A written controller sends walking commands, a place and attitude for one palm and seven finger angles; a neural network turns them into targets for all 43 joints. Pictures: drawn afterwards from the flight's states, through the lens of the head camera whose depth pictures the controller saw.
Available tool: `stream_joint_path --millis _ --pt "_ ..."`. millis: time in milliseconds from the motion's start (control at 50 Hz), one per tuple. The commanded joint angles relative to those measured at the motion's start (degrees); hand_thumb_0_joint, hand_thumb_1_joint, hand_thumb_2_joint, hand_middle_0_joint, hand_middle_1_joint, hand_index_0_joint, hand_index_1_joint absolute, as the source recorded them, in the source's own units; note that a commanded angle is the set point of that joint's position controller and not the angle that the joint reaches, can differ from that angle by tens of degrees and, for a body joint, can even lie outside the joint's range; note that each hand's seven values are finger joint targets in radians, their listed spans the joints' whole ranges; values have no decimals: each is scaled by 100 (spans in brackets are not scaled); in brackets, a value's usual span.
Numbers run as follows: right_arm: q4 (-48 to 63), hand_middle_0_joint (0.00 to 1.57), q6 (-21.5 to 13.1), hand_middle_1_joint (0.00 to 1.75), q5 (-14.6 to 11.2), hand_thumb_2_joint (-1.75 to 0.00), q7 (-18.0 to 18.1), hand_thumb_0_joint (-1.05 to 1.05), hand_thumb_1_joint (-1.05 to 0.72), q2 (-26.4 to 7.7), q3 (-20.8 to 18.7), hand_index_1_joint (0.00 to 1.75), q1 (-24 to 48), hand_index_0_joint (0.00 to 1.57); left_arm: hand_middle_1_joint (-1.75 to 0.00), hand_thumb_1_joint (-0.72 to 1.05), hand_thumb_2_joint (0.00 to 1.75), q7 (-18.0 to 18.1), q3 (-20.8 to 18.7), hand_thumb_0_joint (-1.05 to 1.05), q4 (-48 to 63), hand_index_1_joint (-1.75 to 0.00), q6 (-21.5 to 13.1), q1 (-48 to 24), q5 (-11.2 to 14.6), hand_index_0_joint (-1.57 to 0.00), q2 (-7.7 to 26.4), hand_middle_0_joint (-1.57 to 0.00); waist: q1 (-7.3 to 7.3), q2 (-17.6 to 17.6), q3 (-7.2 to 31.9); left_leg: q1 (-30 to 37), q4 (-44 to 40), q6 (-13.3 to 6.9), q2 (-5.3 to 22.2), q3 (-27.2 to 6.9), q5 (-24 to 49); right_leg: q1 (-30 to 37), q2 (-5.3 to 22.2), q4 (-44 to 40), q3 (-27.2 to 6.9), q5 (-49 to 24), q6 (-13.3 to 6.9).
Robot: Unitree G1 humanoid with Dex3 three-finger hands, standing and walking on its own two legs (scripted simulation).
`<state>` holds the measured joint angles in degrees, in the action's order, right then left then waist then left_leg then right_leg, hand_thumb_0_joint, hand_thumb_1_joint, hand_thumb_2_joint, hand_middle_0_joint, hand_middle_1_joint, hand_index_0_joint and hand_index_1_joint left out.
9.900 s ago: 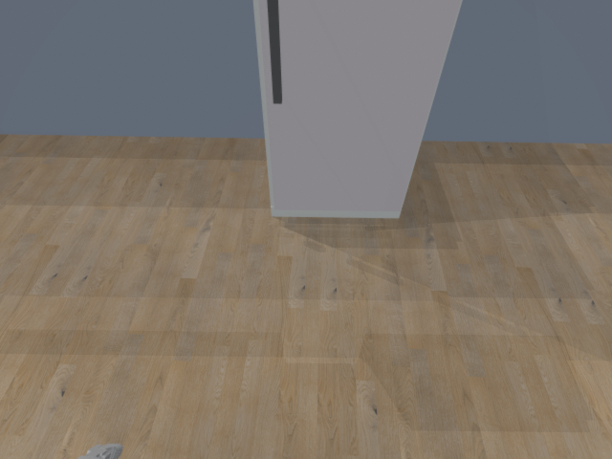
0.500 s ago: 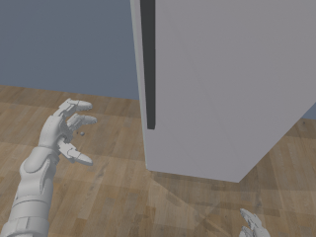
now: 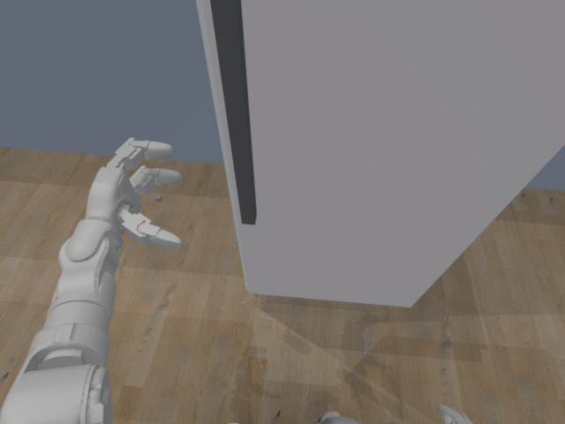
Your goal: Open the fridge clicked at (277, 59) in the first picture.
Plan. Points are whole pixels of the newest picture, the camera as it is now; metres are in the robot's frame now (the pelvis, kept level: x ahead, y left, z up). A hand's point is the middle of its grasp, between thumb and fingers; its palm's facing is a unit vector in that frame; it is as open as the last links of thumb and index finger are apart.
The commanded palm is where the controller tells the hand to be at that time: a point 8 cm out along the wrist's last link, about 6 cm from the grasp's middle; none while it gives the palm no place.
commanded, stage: move the hooked fingers beside the handle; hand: left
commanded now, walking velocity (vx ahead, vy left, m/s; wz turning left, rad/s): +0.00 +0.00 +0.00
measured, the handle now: (242, 123) +0.52 +0.07 +0.12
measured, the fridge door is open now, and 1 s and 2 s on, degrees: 0 0 0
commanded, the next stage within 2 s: feel for the door with the fingertips in 1.26 s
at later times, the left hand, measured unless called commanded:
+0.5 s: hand (199, 165) +0.47 +0.13 +0.08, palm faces -0.12 -0.99 +0.00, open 14.0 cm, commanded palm +0.45 +0.19 +0.08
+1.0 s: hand (199, 172) +0.46 +0.13 +0.08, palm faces -0.10 -0.99 -0.01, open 14.0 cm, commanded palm +0.44 +0.18 +0.08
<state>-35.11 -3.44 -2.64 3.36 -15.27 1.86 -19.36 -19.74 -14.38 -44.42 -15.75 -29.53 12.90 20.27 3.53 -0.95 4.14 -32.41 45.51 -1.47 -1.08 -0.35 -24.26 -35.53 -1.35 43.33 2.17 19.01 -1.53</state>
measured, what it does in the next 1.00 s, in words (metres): stands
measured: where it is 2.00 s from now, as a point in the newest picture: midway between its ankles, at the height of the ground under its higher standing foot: outside the picture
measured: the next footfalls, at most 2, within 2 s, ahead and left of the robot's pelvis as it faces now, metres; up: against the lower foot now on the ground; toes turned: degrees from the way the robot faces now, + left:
none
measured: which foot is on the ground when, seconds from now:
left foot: down 0.00-1.00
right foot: down 0.00-1.00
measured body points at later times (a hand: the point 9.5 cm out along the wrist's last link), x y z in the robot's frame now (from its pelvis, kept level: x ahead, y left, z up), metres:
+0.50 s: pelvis +0.00 +0.01 -0.01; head +0.09 +0.01 +0.43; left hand +0.47 +0.19 +0.08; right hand +0.03 -0.25 -0.13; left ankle -0.02 +0.10 -0.71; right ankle +0.02 -0.10 -0.71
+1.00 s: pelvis +0.00 +0.00 -0.01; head +0.08 +0.01 +0.43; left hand +0.46 +0.19 +0.08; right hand +0.04 -0.25 -0.13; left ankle -0.02 +0.10 -0.71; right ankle +0.02 -0.10 -0.71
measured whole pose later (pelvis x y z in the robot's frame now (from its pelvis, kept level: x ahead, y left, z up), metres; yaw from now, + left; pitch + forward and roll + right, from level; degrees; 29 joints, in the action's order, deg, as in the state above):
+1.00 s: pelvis +0.00 +0.00 -0.01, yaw -1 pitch +15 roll -1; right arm -35.4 1.0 -1.1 0.6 -14.8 1.4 -21.0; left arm -11.3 -12.8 -59.2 -21.0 -44.3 7.8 17.4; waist 5.8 -1.1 5.2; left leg -38.7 49.4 -1.8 -1.0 0.1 -25.4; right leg -41.7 -1.4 46.7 1.8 19.6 -1.3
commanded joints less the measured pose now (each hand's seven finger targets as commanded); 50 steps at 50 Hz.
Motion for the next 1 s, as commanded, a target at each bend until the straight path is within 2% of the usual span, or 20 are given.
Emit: stream_joint_path --millis 0,80,140,180,280,320,380,420,460,500,540,580,660,700,760,780,800,880,940,980 --pt "546 20 -121 30 15 -90 3 0 -90 -806 -337 30 -296 20 -120 -50 30 76 -335 0 1006 -120 -443 -2466 51 -30 1210 -30 60 -117 2152 419 -465 26 42 -52 1986 1535 71 -266 -223 -2056 15" --pt "513 20 -24 30 34 -90 -26 0 -90 -832 -332 30 -386 20 -120 -50 30 188 -396 0 583 -120 -489 -2604 -9 -30 1263 -30 86 205 2075 167 -430 3 43 -36 1923 1547 64 -233 -229 -2058 23" --pt "485 20 19 30 39 -90 -60 0 -90 -791 -326 30 -410 20 -120 -50 30 274 -232 0 514 -120 -602 -3148 -109 -30 1122 -30 158 -147 2110 237 -409 34 43 -49 1791 1302 58 -188 -216 -1870 9" --pt "449 20 42 30 64 -90 -75 0 -90 -817 -349 30 -503 20 -120 -50 30 340 -289 0 300 -120 -655 -3268 -134 -30 1146 -30 192 34 2189 236 -329 17 53 -63 1869 1246 31 -151 -217 -1902 10" --pt "319 20 108 30 100 -90 -113 0 -90 -839 -346 30 -671 20 -120 -50 30 473 -226 0 -122 -120 -796 -4031 -275 -30 1140 -30 332 -52 2240 188 -242 32 58 -134 1779 956 14 -47 -188 -1729 -1" --pt "326 20 112 30 115 -90 -160 0 -90 -804 -354 30 -704 20 -120 -50 30 525 -46 0 -203 -120 -841 -4035 -318 -30 843 -30 322 -398 2428 460 -200 72 62 -138 1992 759 -4 -13 -164 -1751 -13" --pt "267 20 163 30 153 -90 -192 0 -90 -858 -367 30 -842 20 -120 -50 30 639 -182 0 -559 -120 -856 -4163 -341 -30 943 -30 394 74 2363 249 -135 49 84 -176 1972 710 -35 35 -140 -1754 0" --pt "248 20 191 30 179 -90 -222 0 -90 -860 -371 30 -899 20 -120 -50 30 715 -147 0 -533 -120 -890 -4468 -439 -30 954 -30 409 -200 2496 295 -122 80 86 -193 2003 609 -27 97 -132 -1718 1" --pt "252 20 220 30 202 -90 -257 0 -90 -864 -377 30 -941 20 -120 -50 30 818 -188 0 -650 -120 -902 -4413 -482 -30 939 -30 406 -219 2507 325 -67 88 92 -196 2048 491 -38 113 -114 -1679 -5" --pt "310 20 278 30 224 -90 -271 0 -90 -900 -378 30 -1008 20 -120 -50 30 883 -485 0 -674 -120 -934 -4272 -530 -30 1289 -30 307 -104 2643 205 -63 81 83 -177 2211 715 -40 174 -131 -1870 -9" --pt "421 20 312 30 232 -90 -310 0 -90 -847 -388 30 -1004 20 -120 -50 30 892 -428 0 -477 -120 -961 -3959 -534 -30 1113 -30 203 -169 2874 309 -41 86 82 -117 2462 884 -44 198 -138 -2110 -9" --pt "468 20 366 30 224 -90 -308 0 -90 -874 -397 30 -1032 20 -120 -50 30 897 -592 0 -457 -120 -943 -3762 -530 -30 1331 -30 192 14 2790 149 -39 58 89 -90 2488 1036 -60 195 -150 -2236 -4" --pt "563 20 428 30 180 -90 -296 0 -90 -847 -405 30 -974 20 -120 -50 30 839 -542 0 -42 -120 -926 -3687 -488 -30 1293 -30 182 -13 2727 77 -137 31 83 -4 2211 1217 -68 85 -195 -2215 4" --pt "561 20 418 30 161 -90 -290 0 -90 -801 -401 30 -932 20 -120 -50 30 822 -302 0 306 -120 -969 -3903 -457 -30 1048 -30 250 -366 2784 416 -138 56 101 -55 2372 1040 -83 71 -168 -2195 -3" --pt "475 20 400 30 143 -90 -272 0 -90 -806 -404 30 -903 20 -120 -50 30 798 -141 0 78 -120 -898 -3708 -367 -30 799 -30 343 49 2411 280 -195 38 114 -56 2046 963 -90 -45 -140 -1994 12" --pt "454 20 391 30 127 -90 -253 0 -90 -790 -394 30 -898 20 -120 -50 30 772 1 0 -25 -120 -874 -3837 -360 -30 637 -30 387 -61 2223 268 -208 27 93 -48 1935 857 -85 -73 -134 -1896 1" --pt "396 20 384 30 138 -90 -242 0 -90 -823 -408 30 -906 20 -120 -50 30 796 -136 0 -17 -120 -886 -3978 -396 -30 842 -30 371 -140 2240 294 -213 36 97 -74 1901 805 -73 -67 -140 -1850 1" --pt "370 20 326 30 138 -90 -227 0 -90 -788 -378 30 -828 20 -120 -50 30 807 160 0 -72 -120 -932 -4236 -410 -30 536 -30 448 -262 2164 380 -217 38 70 -101 1699 629 -49 -79 -122 -1623 -15" --pt "336 20 300 30 155 -90 -230 0 -90 -824 -385 30 -811 20 -120 -50 30 885 -41 0 -182 -120 -981 -4236 -434 -30 776 -30 377 -110 2385 369 -179 59 62 -153 1732 712 -42 -16 -130 -1632 -14" --pt "374 20 287 30 153 -90 -242 0 -90 -803 -379 30 -786 20 -120 -50 30 903 75 0 -244 -120 -995 -4219 -450 -30 605 -30 391 -205 2394 446 -148 56 52 -141 1845 659 -42 14 -127 -1711 -20"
